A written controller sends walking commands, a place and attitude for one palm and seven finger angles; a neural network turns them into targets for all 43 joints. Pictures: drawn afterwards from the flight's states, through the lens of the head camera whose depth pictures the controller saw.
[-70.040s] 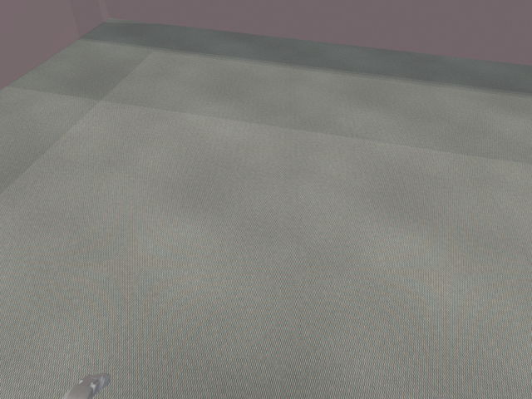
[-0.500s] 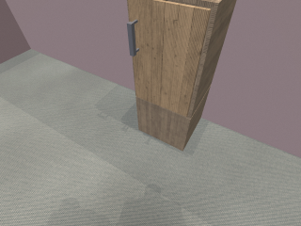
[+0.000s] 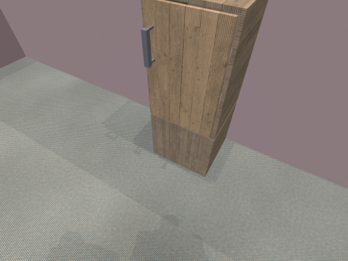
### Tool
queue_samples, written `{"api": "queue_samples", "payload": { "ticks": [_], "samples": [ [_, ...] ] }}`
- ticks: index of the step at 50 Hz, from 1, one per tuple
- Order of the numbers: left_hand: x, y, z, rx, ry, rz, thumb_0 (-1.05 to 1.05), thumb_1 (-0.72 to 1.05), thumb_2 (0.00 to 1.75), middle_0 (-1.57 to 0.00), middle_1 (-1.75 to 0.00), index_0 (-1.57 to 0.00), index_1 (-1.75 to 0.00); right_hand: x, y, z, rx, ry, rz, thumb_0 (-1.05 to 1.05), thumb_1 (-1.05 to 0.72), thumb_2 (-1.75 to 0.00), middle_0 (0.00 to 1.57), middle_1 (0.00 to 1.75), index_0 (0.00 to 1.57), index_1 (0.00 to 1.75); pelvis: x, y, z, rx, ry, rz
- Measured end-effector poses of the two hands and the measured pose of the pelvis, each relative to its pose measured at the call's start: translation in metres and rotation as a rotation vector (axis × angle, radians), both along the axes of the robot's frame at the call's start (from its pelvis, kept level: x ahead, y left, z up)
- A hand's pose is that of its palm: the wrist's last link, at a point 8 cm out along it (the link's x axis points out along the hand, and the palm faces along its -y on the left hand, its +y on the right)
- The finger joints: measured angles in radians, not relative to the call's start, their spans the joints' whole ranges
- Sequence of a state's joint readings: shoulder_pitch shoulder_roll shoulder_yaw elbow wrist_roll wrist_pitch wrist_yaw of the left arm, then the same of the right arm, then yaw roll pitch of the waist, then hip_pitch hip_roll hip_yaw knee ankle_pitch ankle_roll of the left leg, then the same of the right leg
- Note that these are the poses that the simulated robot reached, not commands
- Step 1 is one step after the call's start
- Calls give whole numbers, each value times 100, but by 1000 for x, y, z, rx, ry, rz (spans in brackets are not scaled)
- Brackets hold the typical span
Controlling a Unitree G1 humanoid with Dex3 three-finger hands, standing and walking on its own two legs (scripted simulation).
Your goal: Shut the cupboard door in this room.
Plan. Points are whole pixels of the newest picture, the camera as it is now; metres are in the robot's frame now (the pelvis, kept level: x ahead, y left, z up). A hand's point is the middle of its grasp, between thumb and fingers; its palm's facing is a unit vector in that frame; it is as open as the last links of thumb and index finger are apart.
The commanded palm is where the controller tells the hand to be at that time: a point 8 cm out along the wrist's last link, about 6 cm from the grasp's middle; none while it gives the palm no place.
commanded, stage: look to check the result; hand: left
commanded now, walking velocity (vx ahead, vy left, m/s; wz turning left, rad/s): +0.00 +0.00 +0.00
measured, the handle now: (149, 46) +0.89 +0.15 +0.07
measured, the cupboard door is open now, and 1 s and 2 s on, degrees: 0 0 0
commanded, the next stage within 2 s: stand and wait in 0.58 s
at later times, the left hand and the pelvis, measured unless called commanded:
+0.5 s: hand out of the picture +0.00 +0.17 -0.17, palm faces +0.02 -0.98 -0.20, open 7.4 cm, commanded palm none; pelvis +0.02 -0.01 +0.00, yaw +0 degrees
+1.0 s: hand out of the picture +0.02 +0.16 -0.17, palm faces +0.02 -0.98 -0.19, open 7.4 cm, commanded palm none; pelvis +0.03 -0.01 +0.00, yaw +0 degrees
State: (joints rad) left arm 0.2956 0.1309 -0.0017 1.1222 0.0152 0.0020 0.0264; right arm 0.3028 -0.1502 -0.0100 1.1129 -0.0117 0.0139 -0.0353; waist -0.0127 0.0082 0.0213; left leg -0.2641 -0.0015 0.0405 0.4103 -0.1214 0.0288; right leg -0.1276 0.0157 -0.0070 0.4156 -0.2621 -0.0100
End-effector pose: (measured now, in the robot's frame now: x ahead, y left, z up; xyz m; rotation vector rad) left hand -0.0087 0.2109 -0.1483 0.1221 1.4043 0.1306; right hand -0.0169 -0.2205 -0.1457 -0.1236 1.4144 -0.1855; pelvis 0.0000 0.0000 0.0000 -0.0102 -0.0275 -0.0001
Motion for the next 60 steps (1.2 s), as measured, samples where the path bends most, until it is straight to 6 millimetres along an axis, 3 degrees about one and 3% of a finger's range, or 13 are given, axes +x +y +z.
{"api": "queue_samples", "payload": {
  "ticks": [16,35,45,60],
  "samples": [
    [-10,10,6,44,64,15,0,90,90,-19,-30,-20,-30,21,-7,-1,1,-6,12,1,-90,-90,20,30,20,30,11,-4,1,3,-3,-3],
    [22,3,4,32,13,0,0,90,90,-20,-30,-20,-30,50,-20,4,-25,-39,30,1,-90,-90,20,30,20,30,25,-9,2,6,-3,-4],
    [28,1,5,32,11,-2,0,90,90,-20,-30,-20,-30,51,-16,2,-12,-31,26,1,-90,-90,20,30,20,30,30,-10,3,7,-5,-5],
    [12,-8,3,13,68,15,0,90,90,-19,-30,-20,-30,39,-8,1,4,16,15,1,-90,-90,20,30,20,30,34,-10,3,9,-1,-7]
  ]
}}
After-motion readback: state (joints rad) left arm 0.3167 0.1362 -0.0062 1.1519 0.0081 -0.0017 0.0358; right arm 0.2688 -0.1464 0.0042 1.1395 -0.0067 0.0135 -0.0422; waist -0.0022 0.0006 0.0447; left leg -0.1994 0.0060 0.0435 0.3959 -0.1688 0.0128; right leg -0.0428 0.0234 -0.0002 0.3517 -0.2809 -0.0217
